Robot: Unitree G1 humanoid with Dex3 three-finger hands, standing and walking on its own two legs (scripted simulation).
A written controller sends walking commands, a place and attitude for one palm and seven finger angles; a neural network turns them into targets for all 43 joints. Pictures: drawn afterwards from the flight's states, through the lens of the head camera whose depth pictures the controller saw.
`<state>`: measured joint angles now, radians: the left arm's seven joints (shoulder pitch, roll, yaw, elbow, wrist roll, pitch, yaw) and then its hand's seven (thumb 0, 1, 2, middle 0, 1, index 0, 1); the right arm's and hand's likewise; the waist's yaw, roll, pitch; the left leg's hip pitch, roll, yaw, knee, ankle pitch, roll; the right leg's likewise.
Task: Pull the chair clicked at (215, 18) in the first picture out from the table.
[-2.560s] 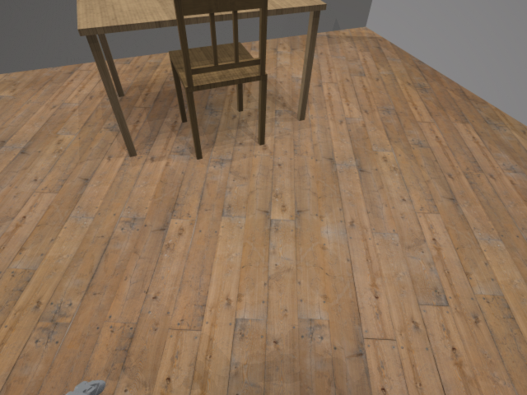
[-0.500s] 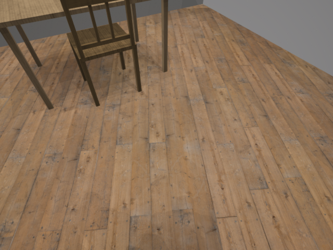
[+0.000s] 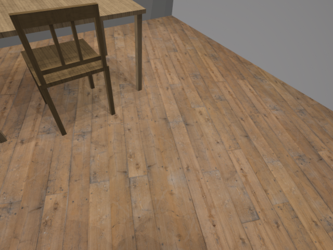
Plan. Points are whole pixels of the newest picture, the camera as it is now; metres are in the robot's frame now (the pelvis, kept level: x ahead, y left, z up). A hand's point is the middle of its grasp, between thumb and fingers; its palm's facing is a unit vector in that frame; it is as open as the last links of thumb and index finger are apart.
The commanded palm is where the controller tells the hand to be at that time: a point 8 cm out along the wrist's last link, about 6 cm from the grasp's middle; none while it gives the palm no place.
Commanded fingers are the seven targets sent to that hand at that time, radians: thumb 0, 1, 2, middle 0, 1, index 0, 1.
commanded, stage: walk to a spot facing it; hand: left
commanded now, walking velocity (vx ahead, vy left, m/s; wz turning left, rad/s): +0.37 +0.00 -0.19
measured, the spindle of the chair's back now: (57, 45) +1.05 +0.66 -0.10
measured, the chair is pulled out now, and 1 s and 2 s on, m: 0.00 0.00 0.00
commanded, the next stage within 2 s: turn to face it in 1.24 s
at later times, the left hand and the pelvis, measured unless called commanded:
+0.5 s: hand (135, 181) +0.36 +0.12 -0.18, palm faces -0.18 -0.98 -0.12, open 7.4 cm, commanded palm none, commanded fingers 0.00 0.90 0.90 -0.20 -0.30 -0.20 -0.30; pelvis +0.23 -0.02 -0.01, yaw -6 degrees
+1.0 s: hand (126, 163) +0.43 +0.16 -0.19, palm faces -0.05 -0.99 -0.14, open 7.3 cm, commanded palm none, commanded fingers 0.00 0.90 0.90 -0.20 -0.30 -0.20 -0.30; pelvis +0.48 -0.01 -0.01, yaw -8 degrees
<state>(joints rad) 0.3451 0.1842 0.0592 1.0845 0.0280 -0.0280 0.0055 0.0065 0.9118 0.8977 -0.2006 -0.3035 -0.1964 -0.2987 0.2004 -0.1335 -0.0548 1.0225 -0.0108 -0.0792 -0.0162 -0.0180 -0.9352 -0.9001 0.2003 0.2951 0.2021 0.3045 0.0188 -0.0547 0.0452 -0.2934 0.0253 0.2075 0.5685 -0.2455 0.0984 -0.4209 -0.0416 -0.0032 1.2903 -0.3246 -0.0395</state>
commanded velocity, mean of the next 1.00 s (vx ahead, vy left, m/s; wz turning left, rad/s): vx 0.38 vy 0.00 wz -0.13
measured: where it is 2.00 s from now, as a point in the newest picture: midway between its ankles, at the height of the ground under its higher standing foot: (177, 173)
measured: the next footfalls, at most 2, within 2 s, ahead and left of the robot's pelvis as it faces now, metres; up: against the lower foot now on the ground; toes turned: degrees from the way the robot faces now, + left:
right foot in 0.50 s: +0.35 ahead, -0.13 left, +0.00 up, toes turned -15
left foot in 0.94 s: +0.61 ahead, +0.09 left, +0.00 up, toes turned +4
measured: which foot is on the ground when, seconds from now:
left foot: down 0.00-0.50, up 0.52-0.92, down 0.94-1.00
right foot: up 0.00-0.48, down 0.50-0.96, up 0.98-1.00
